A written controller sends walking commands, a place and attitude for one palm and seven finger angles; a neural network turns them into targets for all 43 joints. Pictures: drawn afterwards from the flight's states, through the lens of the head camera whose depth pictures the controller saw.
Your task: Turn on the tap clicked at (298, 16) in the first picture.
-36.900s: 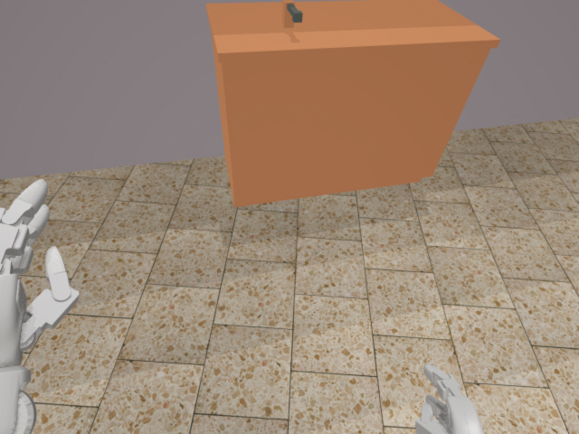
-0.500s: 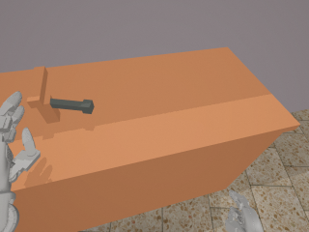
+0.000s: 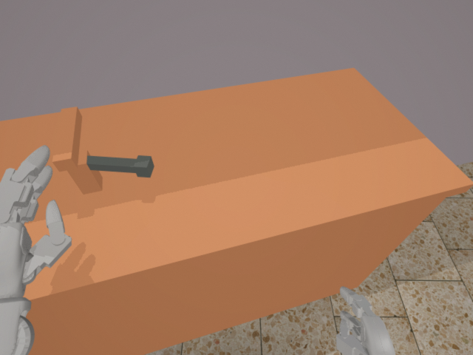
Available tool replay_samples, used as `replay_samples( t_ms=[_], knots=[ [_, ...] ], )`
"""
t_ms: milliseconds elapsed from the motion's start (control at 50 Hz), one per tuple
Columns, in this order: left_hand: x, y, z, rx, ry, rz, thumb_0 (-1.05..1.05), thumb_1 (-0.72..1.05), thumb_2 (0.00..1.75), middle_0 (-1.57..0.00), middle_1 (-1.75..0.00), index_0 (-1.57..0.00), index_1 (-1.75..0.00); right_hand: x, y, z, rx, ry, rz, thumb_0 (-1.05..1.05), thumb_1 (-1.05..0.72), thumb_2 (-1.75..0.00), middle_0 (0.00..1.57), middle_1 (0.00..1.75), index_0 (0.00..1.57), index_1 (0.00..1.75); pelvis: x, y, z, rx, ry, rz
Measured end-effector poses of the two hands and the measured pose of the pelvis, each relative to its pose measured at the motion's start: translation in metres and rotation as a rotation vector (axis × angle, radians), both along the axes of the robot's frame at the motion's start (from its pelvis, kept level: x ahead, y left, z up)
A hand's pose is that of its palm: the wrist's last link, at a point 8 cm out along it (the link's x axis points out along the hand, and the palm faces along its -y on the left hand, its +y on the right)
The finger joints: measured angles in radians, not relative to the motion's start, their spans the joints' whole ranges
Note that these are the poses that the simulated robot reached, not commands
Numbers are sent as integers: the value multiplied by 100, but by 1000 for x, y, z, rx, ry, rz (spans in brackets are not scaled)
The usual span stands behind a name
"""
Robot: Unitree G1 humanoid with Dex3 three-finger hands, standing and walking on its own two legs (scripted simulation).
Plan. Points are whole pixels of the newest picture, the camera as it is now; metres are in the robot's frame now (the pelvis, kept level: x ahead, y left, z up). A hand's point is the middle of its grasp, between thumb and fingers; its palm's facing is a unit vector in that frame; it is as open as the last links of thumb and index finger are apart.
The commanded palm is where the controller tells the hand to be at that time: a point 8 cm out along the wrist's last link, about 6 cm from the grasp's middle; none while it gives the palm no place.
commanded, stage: look again from close up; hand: left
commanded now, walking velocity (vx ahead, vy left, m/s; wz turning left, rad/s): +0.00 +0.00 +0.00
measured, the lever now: (144, 166) +0.40 +0.21 +0.08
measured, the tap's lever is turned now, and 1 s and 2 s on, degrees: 70 70 70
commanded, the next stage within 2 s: come to a stop and stand still in 0.08 s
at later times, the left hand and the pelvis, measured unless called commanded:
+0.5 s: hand (69, 241) +0.21 +0.23 +0.16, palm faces +0.30 -0.86 -0.40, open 7.4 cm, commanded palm +0.16 +0.28 +0.18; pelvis +0.00 +0.00 +0.00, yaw -1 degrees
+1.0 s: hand (53, 243) +0.21 +0.25 +0.15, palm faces +0.38 -0.84 -0.37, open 7.4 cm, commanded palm +0.15 +0.27 +0.18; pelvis -0.01 -0.01 +0.00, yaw +0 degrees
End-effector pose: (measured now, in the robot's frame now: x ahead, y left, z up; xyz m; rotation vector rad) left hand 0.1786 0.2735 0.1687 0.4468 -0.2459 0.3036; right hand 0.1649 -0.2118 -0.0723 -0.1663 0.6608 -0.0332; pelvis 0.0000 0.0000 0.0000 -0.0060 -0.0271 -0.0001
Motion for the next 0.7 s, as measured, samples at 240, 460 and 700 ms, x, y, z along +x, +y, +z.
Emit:
replay_samples(
  t_ms=[240, 460, 700],
  knots=[
    [-1, 28, 12, -29, -144, 102, 1, 89, 90, -21, -30, -21, -30, 16, 0, 17, -91, -12, 49, 2, -90, -90, 20, 30, 20, 30, 3, -2, 2, -13, -9, 16],
    [8, 4, 14, 38, -57, -24, 1, 90, 90, -20, -30, -20, -30, 8, 0, 11, 13, -80, -7, 1, -90, -90, 20, 30, 20, 30, -4, 5, -2, 0, -15, -18],
    [-28, 19, 4, -32, -90, 125, 1, 89, 90, -21, -30, -21, -30, -29, -22, 6, -93, 37, -5, 2, -90, -90, 20, 30, 20, 30, -18, -12, 0, -7, -27, 4]
  ],
)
